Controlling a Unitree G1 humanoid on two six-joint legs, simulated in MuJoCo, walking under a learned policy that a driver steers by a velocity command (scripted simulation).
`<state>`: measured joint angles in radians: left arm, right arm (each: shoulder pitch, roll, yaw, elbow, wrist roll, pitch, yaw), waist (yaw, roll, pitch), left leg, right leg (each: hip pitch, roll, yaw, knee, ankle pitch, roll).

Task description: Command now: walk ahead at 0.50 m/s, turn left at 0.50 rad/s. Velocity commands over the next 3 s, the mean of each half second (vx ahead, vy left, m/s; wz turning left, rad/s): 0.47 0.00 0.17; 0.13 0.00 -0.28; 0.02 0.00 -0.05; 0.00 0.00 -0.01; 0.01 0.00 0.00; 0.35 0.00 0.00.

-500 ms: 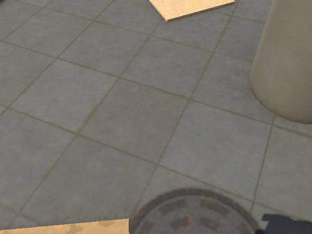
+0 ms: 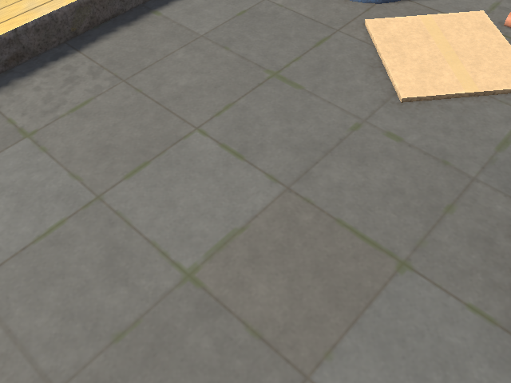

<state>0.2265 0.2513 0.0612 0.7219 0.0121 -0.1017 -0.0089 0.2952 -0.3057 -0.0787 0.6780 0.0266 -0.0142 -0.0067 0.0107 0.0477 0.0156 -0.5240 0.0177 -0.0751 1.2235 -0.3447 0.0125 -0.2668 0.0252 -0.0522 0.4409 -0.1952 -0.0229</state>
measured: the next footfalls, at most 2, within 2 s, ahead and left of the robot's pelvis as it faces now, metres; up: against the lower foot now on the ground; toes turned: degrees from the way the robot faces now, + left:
left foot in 0.30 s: +0.32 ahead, +0.18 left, +0.02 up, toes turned +12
right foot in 0.76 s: +0.51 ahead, -0.07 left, +0.00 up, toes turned -5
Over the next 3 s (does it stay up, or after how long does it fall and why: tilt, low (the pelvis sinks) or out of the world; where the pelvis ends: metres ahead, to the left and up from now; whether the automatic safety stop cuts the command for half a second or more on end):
stays up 0.63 0.00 0.01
